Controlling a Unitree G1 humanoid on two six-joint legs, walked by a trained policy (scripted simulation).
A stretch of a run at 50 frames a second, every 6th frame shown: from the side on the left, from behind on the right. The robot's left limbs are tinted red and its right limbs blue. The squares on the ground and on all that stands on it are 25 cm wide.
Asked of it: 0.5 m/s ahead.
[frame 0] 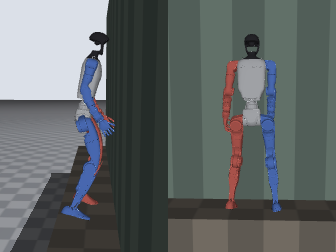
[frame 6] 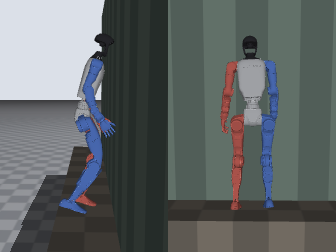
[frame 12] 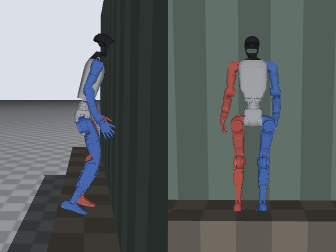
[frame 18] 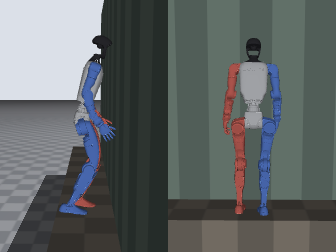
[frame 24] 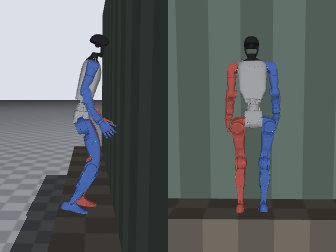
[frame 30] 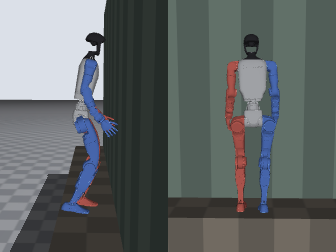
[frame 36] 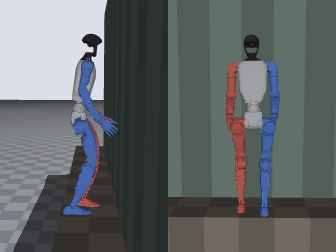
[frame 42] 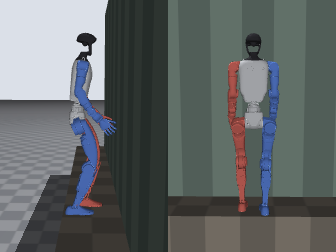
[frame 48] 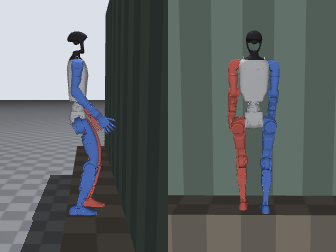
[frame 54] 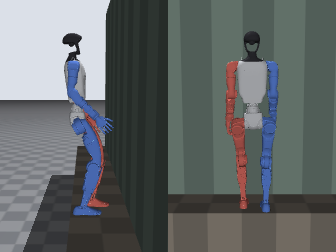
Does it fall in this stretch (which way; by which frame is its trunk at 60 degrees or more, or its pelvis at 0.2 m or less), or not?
no
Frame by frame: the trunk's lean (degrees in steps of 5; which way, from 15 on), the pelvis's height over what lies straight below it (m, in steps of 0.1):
0: 15 forward, 0.8
6: 20 forward, 0.8
12: 15 forward, 0.8
18: 15 forward, 0.8
24: 15 forward, 0.8
30: 10, 0.8
36: 10, 0.8
42: 10, 0.8
48: 0, 0.8
54: 5, 0.8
